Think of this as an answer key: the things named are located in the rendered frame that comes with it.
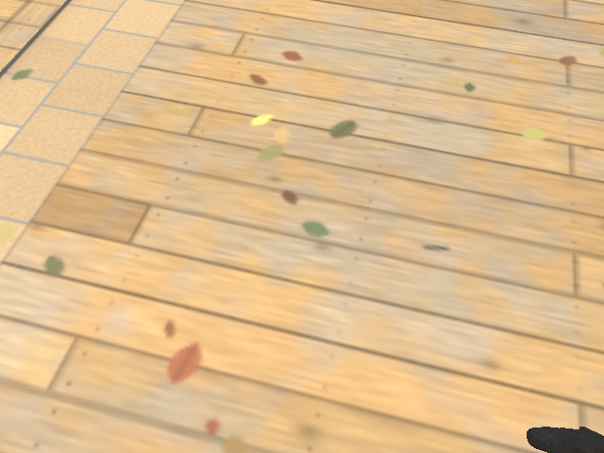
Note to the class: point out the robot right hand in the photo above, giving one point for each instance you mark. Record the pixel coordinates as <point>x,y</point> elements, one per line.
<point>566,440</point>

